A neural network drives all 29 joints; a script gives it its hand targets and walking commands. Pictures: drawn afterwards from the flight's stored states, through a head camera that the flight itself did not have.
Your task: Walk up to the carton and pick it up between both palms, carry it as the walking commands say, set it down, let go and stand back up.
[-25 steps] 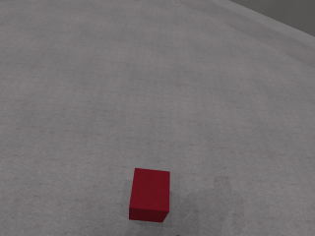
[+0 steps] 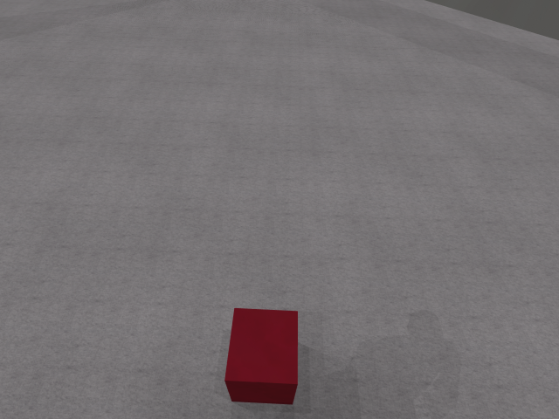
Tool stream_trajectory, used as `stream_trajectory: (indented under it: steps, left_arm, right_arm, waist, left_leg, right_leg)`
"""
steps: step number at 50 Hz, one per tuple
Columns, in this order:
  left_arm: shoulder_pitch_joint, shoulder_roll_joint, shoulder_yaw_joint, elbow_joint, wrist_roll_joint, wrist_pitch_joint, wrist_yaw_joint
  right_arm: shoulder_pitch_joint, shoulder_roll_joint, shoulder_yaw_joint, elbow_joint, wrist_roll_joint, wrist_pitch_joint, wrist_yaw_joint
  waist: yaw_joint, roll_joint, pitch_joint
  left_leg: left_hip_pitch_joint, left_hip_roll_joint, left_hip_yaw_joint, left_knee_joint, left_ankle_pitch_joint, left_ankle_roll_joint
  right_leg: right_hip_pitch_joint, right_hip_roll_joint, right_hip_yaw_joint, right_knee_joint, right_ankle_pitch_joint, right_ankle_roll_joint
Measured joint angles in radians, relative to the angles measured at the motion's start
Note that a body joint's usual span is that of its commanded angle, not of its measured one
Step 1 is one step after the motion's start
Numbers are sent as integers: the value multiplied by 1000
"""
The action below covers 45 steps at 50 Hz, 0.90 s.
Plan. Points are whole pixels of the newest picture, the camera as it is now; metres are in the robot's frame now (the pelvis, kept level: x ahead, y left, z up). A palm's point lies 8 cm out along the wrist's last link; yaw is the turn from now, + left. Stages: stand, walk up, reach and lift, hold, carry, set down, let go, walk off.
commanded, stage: walk up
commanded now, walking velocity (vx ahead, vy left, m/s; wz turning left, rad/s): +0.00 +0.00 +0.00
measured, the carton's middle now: (264, 357) +0.41 +0.03 -0.65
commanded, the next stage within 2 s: stand in 0.06 s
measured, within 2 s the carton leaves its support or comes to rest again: neither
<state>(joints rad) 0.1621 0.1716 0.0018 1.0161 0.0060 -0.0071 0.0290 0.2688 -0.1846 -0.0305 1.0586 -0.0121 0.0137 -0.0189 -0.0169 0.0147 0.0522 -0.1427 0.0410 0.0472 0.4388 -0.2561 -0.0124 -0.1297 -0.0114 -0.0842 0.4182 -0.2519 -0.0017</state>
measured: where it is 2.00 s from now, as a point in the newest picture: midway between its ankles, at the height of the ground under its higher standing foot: outside the picture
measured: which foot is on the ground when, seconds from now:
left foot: down 0.00-1.00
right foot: down 0.00-1.00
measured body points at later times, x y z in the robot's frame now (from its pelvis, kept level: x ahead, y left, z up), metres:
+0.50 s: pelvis -0.02 +0.01 -0.02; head +0.04 +0.01 +0.43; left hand +0.17 +0.25 -0.14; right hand +0.16 -0.23 -0.14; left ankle -0.01 +0.12 -0.74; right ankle -0.02 -0.11 -0.74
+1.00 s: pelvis -0.07 +0.01 -0.08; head +0.07 +0.02 +0.35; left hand +0.21 +0.23 -0.19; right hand +0.20 -0.20 -0.18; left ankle -0.01 +0.12 -0.74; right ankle -0.02 -0.11 -0.74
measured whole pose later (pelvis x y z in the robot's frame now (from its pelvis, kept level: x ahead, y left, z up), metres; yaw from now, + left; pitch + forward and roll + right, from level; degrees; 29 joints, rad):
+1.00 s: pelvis -0.07 +0.01 -0.08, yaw +0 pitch +17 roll -1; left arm -0.25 0.20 0.10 0.55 0.00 0.42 -0.04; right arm -0.22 -0.14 -0.12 0.51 0.00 0.43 -0.02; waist -0.01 0.00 0.01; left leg -0.94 0.02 0.01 1.04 -0.39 0.01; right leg -0.93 -0.03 -0.04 1.03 -0.40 0.00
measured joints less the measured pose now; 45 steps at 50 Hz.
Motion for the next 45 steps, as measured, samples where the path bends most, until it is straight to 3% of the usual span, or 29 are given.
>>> stream_trajectory:
  steps: [5,13,17,22,25,33,38,45]
  left_arm:
    - [17,17,11,45,0,3,0]
    - [59,21,12,112,3,4,4]
    - [10,41,-24,-165,-36,167,3]
    - [-191,79,-31,-313,-74,474,-7]
    - [-204,70,-9,-380,-53,546,-21]
    - [-98,0,53,-508,4,461,-47]
    - [-143,7,77,-532,3,401,-62]
    - [-279,26,80,-516,-4,411,-66]
  right_arm:
    - [-16,15,12,18,6,-18,-4]
    - [-35,20,14,39,7,-27,-13]
    - [-117,-20,56,-207,55,134,-24]
    - [-314,-56,32,-341,68,453,-12]
    - [-298,-48,28,-425,51,525,11]
    - [-169,-5,-27,-554,-37,439,63]
    - [-216,1,-48,-581,-20,382,56]
    - [-355,27,-66,-584,4,394,29]
  waist:
    - [11,-29,4]
    - [13,-27,2]
    - [-2,-6,-54]
    - [-4,-6,-87]
    - [1,-12,-102]
    - [12,-11,-99]
    - [8,-10,-94]
    - [9,-13,-75]
  left_leg:
    - [31,-12,6,-55,21,5]
    - [43,-21,7,-89,40,12]
    - [-179,-14,-8,102,-35,19]
    - [-333,-15,-1,216,-54,24]
    - [-363,-17,5,221,-57,24]
    - [-480,-18,14,304,-88,28]
    - [-616,-20,1,421,-116,27]
    - [-739,-21,-22,549,-138,24]
  right_leg:
    - [27,-8,5,-48,22,0]
    - [37,-16,5,-76,38,8]
    - [-170,-18,-2,101,-24,1]
    - [-329,-23,15,218,-54,9]
    - [-365,-22,28,231,-59,5]
    - [-494,-19,58,321,-88,11]
    - [-626,-20,57,437,-119,11]
    - [-740,-19,48,561,-145,6]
